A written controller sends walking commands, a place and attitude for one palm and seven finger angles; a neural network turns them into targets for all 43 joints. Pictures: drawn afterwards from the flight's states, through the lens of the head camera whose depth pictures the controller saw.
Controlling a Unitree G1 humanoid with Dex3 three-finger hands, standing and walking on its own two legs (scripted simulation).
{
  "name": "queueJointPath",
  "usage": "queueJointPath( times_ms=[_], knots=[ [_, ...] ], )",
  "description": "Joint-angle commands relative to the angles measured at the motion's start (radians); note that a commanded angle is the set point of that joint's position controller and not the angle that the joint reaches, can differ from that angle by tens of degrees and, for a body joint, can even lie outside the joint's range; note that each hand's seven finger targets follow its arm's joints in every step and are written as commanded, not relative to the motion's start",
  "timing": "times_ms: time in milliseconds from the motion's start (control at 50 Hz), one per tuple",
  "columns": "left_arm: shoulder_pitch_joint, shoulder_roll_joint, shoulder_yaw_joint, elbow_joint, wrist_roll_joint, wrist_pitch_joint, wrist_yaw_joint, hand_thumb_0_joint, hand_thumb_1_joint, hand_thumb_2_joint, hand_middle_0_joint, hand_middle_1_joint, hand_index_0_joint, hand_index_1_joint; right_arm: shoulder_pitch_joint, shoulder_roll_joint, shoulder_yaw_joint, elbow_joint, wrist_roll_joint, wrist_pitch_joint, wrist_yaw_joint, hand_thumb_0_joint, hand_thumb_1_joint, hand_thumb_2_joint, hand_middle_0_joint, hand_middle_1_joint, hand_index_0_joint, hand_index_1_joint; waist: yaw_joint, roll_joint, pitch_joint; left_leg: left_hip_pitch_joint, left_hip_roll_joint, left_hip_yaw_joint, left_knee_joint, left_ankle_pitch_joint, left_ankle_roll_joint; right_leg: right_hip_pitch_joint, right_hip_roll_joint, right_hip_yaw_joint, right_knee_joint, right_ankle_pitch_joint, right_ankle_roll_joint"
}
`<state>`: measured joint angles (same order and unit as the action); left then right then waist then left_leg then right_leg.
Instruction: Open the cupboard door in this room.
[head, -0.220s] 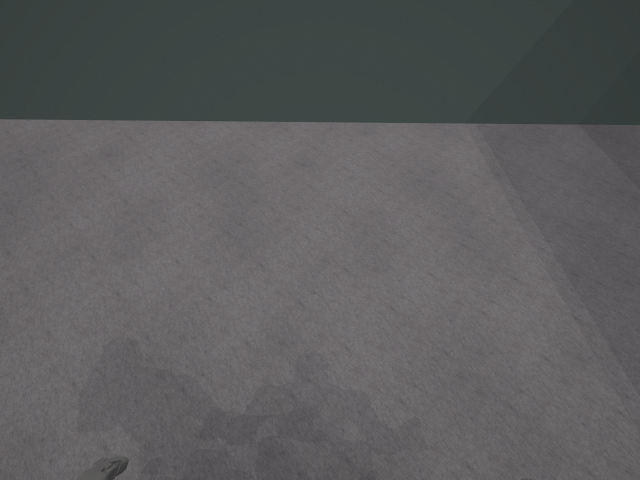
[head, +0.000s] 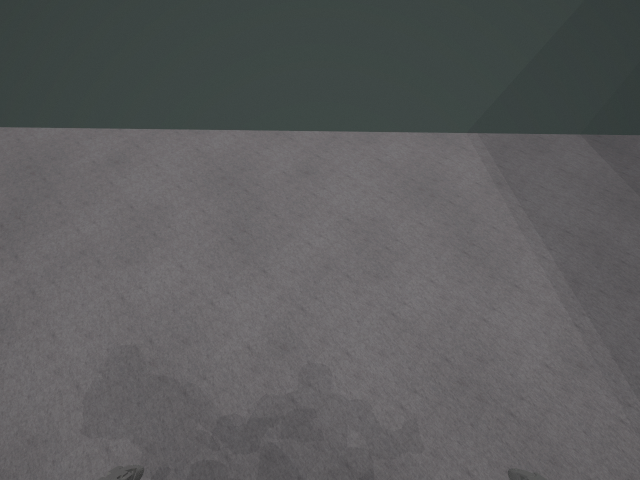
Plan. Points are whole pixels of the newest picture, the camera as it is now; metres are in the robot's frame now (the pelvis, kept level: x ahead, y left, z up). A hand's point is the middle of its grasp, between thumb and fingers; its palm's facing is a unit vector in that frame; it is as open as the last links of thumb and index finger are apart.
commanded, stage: stand and wait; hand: left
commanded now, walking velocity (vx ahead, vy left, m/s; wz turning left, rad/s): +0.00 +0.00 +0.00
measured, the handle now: out of the picture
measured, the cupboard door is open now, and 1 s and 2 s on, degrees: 0 0 0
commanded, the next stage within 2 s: turn or walk to find it in 0.68 s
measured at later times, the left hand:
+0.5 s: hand out of the picture +0.05 +0.23 -0.15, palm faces -0.04 -0.94 -0.34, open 7.4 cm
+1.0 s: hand out of the picture +0.04 +0.20 -0.17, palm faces +0.03 -0.96 -0.27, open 7.4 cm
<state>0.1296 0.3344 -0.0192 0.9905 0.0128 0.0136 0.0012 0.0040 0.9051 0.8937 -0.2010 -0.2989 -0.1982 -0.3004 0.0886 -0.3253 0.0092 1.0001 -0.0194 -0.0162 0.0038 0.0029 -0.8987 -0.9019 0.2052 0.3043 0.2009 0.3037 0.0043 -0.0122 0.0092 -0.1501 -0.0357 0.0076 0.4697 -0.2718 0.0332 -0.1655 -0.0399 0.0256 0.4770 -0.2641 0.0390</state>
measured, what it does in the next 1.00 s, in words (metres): stands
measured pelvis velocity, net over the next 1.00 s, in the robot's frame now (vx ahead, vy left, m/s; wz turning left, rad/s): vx -0.03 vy -0.01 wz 0.07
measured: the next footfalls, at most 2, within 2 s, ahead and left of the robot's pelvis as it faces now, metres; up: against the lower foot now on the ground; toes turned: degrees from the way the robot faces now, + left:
right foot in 1.42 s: -0.02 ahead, -0.16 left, +0.00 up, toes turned +13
left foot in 1.80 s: -0.12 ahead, +0.09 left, +0.00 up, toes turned +28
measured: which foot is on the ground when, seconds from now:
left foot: down 0.00-1.00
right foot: down 0.00-1.00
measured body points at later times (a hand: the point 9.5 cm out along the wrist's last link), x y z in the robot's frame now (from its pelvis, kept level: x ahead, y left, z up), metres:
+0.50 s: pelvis -0.02 -0.02 +0.00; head -0.02 -0.02 +0.45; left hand +0.05 +0.28 -0.13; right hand +0.05 -0.32 -0.13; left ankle -0.01 +0.10 -0.74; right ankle +0.00 -0.15 -0.74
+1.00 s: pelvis -0.03 -0.01 -0.01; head -0.01 -0.01 +0.44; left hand +0.04 +0.25 -0.15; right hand +0.05 -0.28 -0.15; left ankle -0.01 +0.10 -0.74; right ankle +0.00 -0.15 -0.74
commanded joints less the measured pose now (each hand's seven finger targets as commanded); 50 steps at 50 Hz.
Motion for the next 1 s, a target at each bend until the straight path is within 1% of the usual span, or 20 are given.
queueJointPath(
  times_ms=[0, 80, 140, 220, 300, 360, 400, 440, 560, 620, 660, 700, 720, 800, 820, 860, 900, 940, 960, 980],
  knots=[
    [-0.054, 0.209, 0.054, -0.06, 0.001, -0.03, 0.011, 0.0, 0.9, 0.9, -0.2, -0.3, -0.2, -0.3, -0.052, -0.222, -0.06, -0.06, 0.004, -0.019, -0.015, 0.0, -0.9, -0.9, 0.2, 0.3, 0.2, 0.3, -0.008, 0.004, -0.027, -0.02, 0.138, -0.108, -0.122, 0.178, 0.017, -0.003, -0.069, 0.053, -0.076, 0.152, -0.059],
    [-0.046, 0.208, 0.056, -0.043, 0.0, -0.033, 0.011, 0.0, 0.9, 0.9, -0.2, -0.3, -0.2, -0.3, -0.051, -0.221, -0.059, -0.042, 0.006, -0.021, -0.016, 0.0, -0.9, -0.9, 0.2, 0.3, 0.2, 0.3, -0.007, 0.014, -0.052, -0.002, 0.139, -0.108, -0.122, 0.187, 0.015, 0.014, -0.075, 0.062, -0.088, 0.168, -0.061],
    [-0.045, 0.209, 0.055, -0.03, -0.001, -0.035, 0.011, 0.0, 0.9, 0.9, -0.2, -0.3, -0.2, -0.3, -0.049, -0.221, -0.057, -0.026, 0.008, -0.019, -0.016, 0.0, -0.9, -0.9, 0.2, 0.3, 0.2, 0.3, -0.007, 0.005, -0.039, -0.008, 0.138, -0.108, -0.128, 0.165, 0.011, 0.012, -0.076, 0.07, -0.105, 0.156, -0.063],
    [-0.041, 0.214, 0.054, -0.012, -0.001, -0.036, 0.009, 0.0, 0.9, 0.9, -0.2, -0.3, -0.2, -0.3, -0.042, -0.221, -0.055, -0.006, 0.008, -0.015, -0.014, 0.0, -0.9, -0.9, 0.2, 0.3, 0.2, 0.3, -0.009, 0.008, -0.016, -0.018, 0.138, -0.109, -0.141, 0.108, 0.006, -0.007, -0.079, 0.083, -0.131, 0.1, -0.066],
    [-0.037, 0.217, 0.053, 0.003, -0.002, -0.038, 0.009, 0.0, 0.9, 0.9, -0.2, -0.3, -0.2, -0.3, -0.034, -0.223, -0.053, 0.015, 0.008, -0.013, -0.013, 0.0, -0.9, -0.9, 0.2, 0.3, 0.2, 0.3, -0.008, -0.004, -0.004, -0.02, 0.136, -0.112, -0.144, 0.078, 0.004, -0.021, -0.083, 0.097, -0.154, 0.05, -0.069],
    [-0.034, 0.22, 0.053, 0.012, -0.002, -0.039, 0.008, 0.0, 0.9, 0.9, -0.2, -0.3, -0.2, -0.3, -0.027, -0.226, -0.053, 0.026, 0.009, -0.012, -0.012, 0.0, -0.9, -0.9, 0.2, 0.3, 0.2, 0.3, -0.009, 0.001, -0.008, -0.015, 0.138, -0.11, -0.147, 0.066, 0.001, -0.028, -0.081, 0.101, -0.162, 0.027, -0.07],
    [-0.034, 0.217, 0.053, 0.016, -0.002, -0.039, 0.009, 0.0, 0.9, 0.9, -0.2, -0.3, -0.2, -0.3, -0.023, -0.226, -0.053, 0.035, 0.008, -0.015, -0.012, 0.0, -0.9, -0.9, 0.2, 0.3, 0.2, 0.3, -0.006, 0.007, -0.012, -0.018, 0.141, -0.114, -0.154, 0.075, 0.002, -0.017, -0.083, 0.1, -0.161, 0.037, -0.07],
    [-0.034, 0.219, 0.053, 0.019, -0.003, -0.041, 0.008, 0.0, 0.9, 0.9, -0.2, -0.3, -0.2, -0.3, -0.017, -0.228, -0.052, 0.04, 0.009, -0.016, -0.012, 0.0, -0.9, -0.9, 0.2, 0.3, 0.2, 0.3, -0.008, -0.006, -0.023, -0.013, 0.143, -0.112, -0.15, 0.09, 0.001, -0.01, -0.085, 0.102, -0.162, 0.053, -0.071],
    [-0.039, 0.219, 0.054, 0.024, -0.002, -0.04, 0.009, 0.0, 0.9, 0.9, -0.2, -0.3, -0.2, -0.3, -0.012, -0.229, -0.05, 0.049, 0.009, -0.014, -0.011, 0.0, -0.9, -0.9, 0.2, 0.3, 0.2, 0.3, -0.006, -0.001, 0.004, -0.027, 0.144, -0.115, -0.16, 0.07, -0.002, -0.027, -0.079, 0.104, -0.169, 0.027, -0.07],
    [-0.042, 0.22, 0.053, 0.027, -0.001, -0.039, 0.008, 0.0, 0.9, 0.9, -0.2, -0.3, -0.2, -0.3, -0.013, -0.226, -0.05, 0.053, 0.008, -0.015, -0.011, 0.0, -0.9, -0.9, 0.2, 0.3, 0.2, 0.3, -0.006, -0.002, 0.006, -0.031, 0.144, -0.115, -0.163, 0.067, -0.002, -0.025, -0.079, 0.108, -0.174, 0.024, -0.07],
    [-0.042, 0.218, 0.054, 0.024, -0.001, -0.04, 0.009, 0.0, 0.9, 0.9, -0.2, -0.3, -0.2, -0.3, -0.01, -0.229, -0.05, 0.054, 0.008, -0.016, -0.011, 0.0, -0.9, -0.9, 0.2, 0.3, 0.2, 0.3, -0.006, 0.007, -0.008, -0.021, 0.147, -0.115, -0.161, 0.086, -0.002, -0.02, -0.078, 0.106, -0.168, 0.046, -0.07],
    [-0.044, 0.219, 0.056, 0.021, -0.001, -0.038, 0.01, 0.0, 0.9, 0.9, -0.2, -0.3, -0.2, -0.3, -0.011, -0.227, -0.051, 0.05, 0.008, -0.015, -0.01, 0.0, -0.9, -0.9, 0.2, 0.3, 0.2, 0.3, -0.004, 0.011, -0.006, -0.042, 0.145, -0.124, -0.156, 0.104, 0.0, -0.006, -0.082, 0.089, -0.151, 0.057, -0.066],
    [-0.04, 0.213, 0.057, 0.02, -0.001, -0.036, 0.011, 0.0, 0.9, 0.9, -0.2, -0.3, -0.2, -0.3, -0.009, -0.22, -0.049, 0.045, 0.008, -0.013, -0.009, 0.0, -0.9, -0.9, 0.2, 0.3, 0.2, 0.3, -0.003, 0.009, -0.01, -0.048, 0.146, -0.121, -0.142, 0.129, 0.0, -0.001, -0.086, 0.082, -0.139, 0.079, -0.064],
    [0.017, 0.122, 0.047, 0.015, -0.002, -0.01, 0.022, 0.0, 0.9, 0.9, -0.2, -0.3, -0.2, -0.3, 0.037, -0.112, -0.032, 0.032, 0.004, 0.012, -0.006, 0.0, -0.9, -0.9, 0.2, 0.3, 0.2, 0.3, 0.001, -0.009, -0.015, -0.109, 0.129, -0.112, -0.07, 0.166, -0.015, 0.0, -0.112, 0.071, -0.097, 0.107, -0.05],
    [0.027, 0.117, 0.046, 0.009, -0.002, -0.005, 0.025, 0.0, 0.9, 0.9, -0.2, -0.3, -0.2, -0.3, 0.048, -0.097, -0.031, 0.027, 0.004, 0.018, -0.005, 0.0, -0.9, -0.9, 0.2, 0.3, 0.2, 0.3, 0.001, -0.021, -0.014, -0.128, 0.121, -0.109, -0.048, 0.164, -0.019, -0.002, -0.123, 0.075, -0.092, 0.112, -0.052],
    [0.038, 0.126, 0.052, -0.007, 0.0, 0.002, 0.028, 0.0, 0.9, 0.9, -0.2, -0.3, -0.2, -0.3, 0.062, -0.092, -0.036, 0.01, 0.004, 0.028, -0.004, 0.0, -0.9, -0.9, 0.2, 0.3, 0.2, 0.3, 0.002, -0.05, -0.012, -0.152, 0.101, -0.097, 0.009, 0.149, -0.024, -0.021, -0.154, 0.087, -0.091, 0.106, -0.068],
    [0.04, 0.138, 0.062, -0.031, 0.002, 0.005, 0.03, 0.0, 0.9, 0.9, -0.2, -0.3, -0.2, -0.3, 0.081, -0.081, -0.044, -0.004, 0.005, 0.036, -0.003, 0.0, -0.9, -0.9, 0.2, 0.3, 0.2, 0.3, -0.002, -0.095, -0.03, -0.167, 0.081, -0.081, 0.083, 0.128, -0.027, -0.031, -0.201, 0.101, -0.1, 0.106, -0.097],
    [0.036, 0.143, 0.068, -0.055, 0.004, 0.007, 0.033, 0.0, 0.9, 0.9, -0.2, -0.3, -0.2, -0.3, 0.1, -0.076, -0.053, -0.018, 0.006, 0.041, -0.003, 0.0, -0.9, -0.9, 0.2, 0.3, 0.2, 0.3, -0.01, -0.118, -0.041, -0.149, 0.071, -0.059, 0.154, 0.092, -0.031, -0.061, -0.242, 0.107, -0.092, 0.138, -0.126],
    [0.031, 0.139, 0.069, -0.066, 0.005, 0.008, 0.035, 0.0, 0.9, 0.9, -0.2, -0.3, -0.2, -0.3, 0.115, -0.072, -0.058, -0.024, 0.008, 0.042, -0.002, 0.0, -0.9, -0.9, 0.2, 0.3, 0.2, 0.3, -0.017, -0.119, -0.046, -0.142, 0.07, -0.06, 0.162, 0.089, -0.03, -0.073, -0.246, 0.095, -0.069, 0.166, -0.132],
    [0.021, 0.133, 0.072, -0.079, 0.006, 0.009, 0.037, 0.0, 0.9, 0.9, -0.2, -0.3, -0.2, -0.3, 0.129, -0.065, -0.06, -0.026, 0.008, 0.042, -0.002, 0.0, -0.9, -0.9, 0.2, 0.3, 0.2, 0.3, -0.025, -0.106, -0.042, -0.128, 0.077, -0.067, 0.139, 0.09, -0.028, -0.096, -0.241, 0.072, -0.042, 0.156, -0.126]
  ],
)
